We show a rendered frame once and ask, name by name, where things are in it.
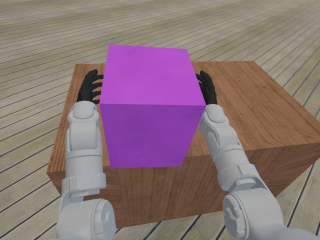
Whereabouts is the left robot hand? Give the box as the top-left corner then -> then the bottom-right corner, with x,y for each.
76,69 -> 104,105

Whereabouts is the robot left upper arm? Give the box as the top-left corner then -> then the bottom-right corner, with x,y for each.
47,198 -> 117,240

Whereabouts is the left robot forearm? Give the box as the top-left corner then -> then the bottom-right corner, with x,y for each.
55,101 -> 107,238

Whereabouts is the carton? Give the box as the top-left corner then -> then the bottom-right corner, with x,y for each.
99,44 -> 206,169

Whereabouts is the pedestal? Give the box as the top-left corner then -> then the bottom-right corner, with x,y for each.
46,60 -> 320,229

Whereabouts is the right robot forearm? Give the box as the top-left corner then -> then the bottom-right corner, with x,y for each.
199,104 -> 284,222

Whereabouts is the right robot hand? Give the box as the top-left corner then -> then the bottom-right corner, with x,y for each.
195,70 -> 218,105

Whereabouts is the robot right upper arm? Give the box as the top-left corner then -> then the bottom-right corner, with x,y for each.
222,187 -> 320,240

